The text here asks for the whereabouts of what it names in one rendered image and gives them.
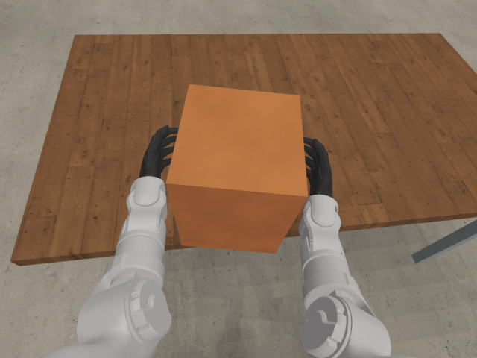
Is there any robot left upper arm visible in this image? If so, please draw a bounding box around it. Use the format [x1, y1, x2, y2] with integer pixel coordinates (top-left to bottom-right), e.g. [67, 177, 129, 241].
[40, 277, 171, 358]

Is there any robot right upper arm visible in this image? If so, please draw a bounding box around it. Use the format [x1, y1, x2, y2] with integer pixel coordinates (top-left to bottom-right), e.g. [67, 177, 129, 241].
[299, 295, 416, 358]

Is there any carton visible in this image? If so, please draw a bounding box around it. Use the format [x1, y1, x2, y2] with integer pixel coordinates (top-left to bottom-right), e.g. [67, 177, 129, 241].
[166, 84, 308, 254]

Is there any robot left hand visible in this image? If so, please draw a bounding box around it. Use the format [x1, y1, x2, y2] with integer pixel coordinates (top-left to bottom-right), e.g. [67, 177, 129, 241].
[139, 125, 179, 179]

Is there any table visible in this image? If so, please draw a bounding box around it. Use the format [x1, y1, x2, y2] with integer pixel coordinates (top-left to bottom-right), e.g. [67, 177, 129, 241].
[10, 33, 477, 266]

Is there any robot right forearm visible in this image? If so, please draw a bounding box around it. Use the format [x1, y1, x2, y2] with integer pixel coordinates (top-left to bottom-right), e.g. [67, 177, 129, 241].
[298, 195, 376, 318]

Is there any robot left forearm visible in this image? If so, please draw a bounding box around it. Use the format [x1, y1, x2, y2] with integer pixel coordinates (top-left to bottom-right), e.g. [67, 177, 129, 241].
[77, 176, 168, 344]

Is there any robot right hand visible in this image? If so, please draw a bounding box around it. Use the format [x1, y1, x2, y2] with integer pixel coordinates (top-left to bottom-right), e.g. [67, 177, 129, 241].
[303, 137, 332, 198]

